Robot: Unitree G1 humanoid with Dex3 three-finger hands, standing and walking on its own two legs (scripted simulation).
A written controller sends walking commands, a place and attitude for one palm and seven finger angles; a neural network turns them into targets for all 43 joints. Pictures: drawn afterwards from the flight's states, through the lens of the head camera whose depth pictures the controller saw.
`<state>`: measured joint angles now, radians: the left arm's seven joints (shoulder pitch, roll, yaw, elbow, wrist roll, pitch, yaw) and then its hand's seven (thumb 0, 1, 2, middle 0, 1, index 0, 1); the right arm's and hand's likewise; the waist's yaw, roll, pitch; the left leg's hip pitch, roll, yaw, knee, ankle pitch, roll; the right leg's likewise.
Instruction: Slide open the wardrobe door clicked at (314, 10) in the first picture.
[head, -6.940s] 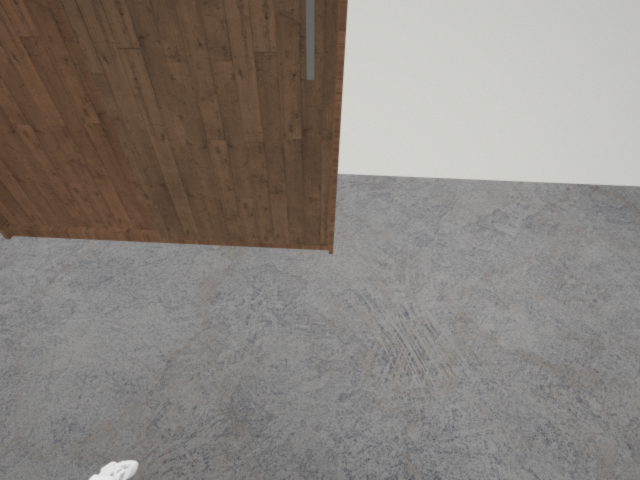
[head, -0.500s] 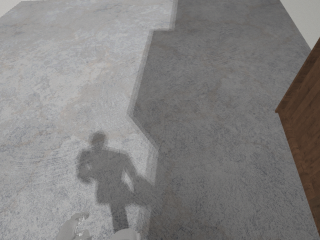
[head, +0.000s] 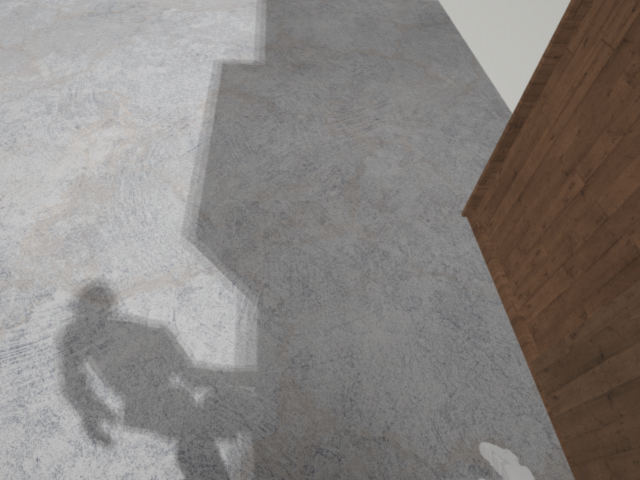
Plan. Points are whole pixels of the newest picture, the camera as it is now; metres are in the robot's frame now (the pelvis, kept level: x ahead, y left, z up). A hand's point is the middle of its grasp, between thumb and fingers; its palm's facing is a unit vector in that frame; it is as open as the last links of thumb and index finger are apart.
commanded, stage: turn to face it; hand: right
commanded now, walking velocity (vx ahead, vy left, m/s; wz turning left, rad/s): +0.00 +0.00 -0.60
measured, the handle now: out of the picture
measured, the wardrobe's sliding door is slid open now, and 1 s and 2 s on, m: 0.00 0.00 0.00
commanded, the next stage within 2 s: none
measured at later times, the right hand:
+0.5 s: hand out of the picture -0.07 -0.27 -0.19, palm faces +0.35 +0.90 -0.25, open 7.4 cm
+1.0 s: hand out of the picture +0.01 -0.28 -0.13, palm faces +0.54 +0.80 -0.26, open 7.4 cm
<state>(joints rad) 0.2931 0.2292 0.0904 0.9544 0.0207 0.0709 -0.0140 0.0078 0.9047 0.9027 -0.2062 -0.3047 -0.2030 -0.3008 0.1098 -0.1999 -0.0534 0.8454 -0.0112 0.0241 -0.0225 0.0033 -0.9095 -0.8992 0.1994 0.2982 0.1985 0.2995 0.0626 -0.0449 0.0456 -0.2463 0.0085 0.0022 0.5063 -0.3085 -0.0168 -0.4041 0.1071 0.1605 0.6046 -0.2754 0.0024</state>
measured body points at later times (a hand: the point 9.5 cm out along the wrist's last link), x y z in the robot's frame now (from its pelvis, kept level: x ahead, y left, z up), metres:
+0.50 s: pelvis -0.02 -0.05 -0.01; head +0.01 -0.10 +0.44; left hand +0.19 +0.17 -0.12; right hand -0.08 -0.32 -0.17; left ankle -0.02 +0.11 -0.68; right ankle -0.05 -0.13 -0.73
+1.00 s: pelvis -0.01 -0.03 +0.01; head +0.02 -0.04 +0.45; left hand +0.15 +0.17 -0.15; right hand -0.01 -0.33 -0.11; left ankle +0.07 +0.08 -0.72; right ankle -0.05 -0.13 -0.73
